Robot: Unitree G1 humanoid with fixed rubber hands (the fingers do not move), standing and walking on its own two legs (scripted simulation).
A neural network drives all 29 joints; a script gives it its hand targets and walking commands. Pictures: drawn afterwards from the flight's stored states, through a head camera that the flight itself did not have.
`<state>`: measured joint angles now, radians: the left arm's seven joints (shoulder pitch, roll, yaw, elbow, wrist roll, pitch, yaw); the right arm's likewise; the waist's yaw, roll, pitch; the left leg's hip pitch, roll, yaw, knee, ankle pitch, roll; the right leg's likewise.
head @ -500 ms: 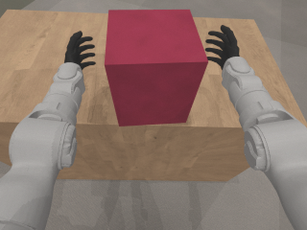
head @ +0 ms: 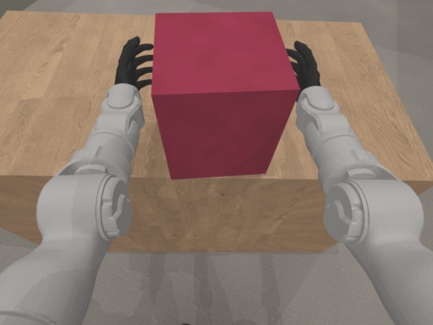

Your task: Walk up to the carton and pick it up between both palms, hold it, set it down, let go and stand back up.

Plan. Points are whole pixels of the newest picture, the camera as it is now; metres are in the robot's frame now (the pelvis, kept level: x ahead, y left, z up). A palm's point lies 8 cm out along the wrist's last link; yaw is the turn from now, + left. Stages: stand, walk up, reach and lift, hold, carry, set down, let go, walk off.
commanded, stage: reach and lift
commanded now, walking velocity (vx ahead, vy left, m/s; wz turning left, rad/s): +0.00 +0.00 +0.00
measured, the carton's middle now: (217, 103) +0.52 +0.04 +0.07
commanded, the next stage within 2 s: none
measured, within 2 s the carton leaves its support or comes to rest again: leaves its support in 1.86 s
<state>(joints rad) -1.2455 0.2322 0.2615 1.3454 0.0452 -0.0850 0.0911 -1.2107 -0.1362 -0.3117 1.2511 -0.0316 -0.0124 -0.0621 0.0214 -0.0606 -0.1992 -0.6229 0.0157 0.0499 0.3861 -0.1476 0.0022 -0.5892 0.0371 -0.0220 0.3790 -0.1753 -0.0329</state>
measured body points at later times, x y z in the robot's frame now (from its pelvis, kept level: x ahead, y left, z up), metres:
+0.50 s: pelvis +0.02 +0.00 +0.01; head +0.09 +0.01 +0.45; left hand +0.49 +0.19 +0.13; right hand +0.49 -0.11 +0.13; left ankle +0.00 +0.11 -0.74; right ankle -0.02 -0.09 -0.74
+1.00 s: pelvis +0.02 +0.00 +0.01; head +0.09 +0.00 +0.45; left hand +0.49 +0.19 +0.13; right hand +0.49 -0.11 +0.13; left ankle +0.00 +0.11 -0.74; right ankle -0.02 -0.09 -0.74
